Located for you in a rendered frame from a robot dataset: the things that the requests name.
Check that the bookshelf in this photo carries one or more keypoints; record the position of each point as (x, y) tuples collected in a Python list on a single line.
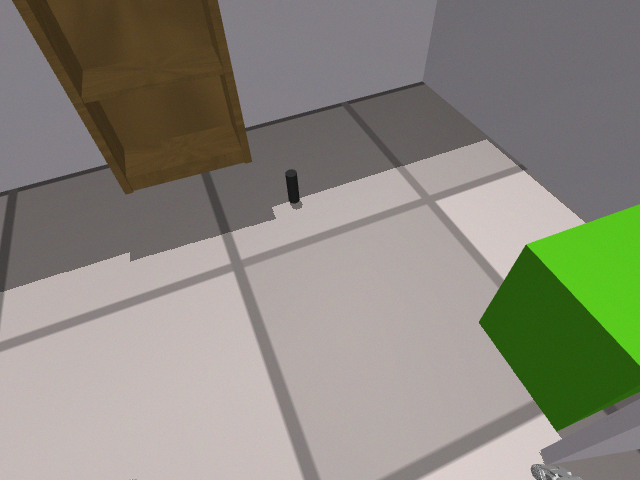
[(151, 80)]

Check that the can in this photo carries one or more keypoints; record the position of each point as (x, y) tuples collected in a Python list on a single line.
[(292, 186)]

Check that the right robot hand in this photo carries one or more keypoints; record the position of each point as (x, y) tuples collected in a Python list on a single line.
[(547, 472)]

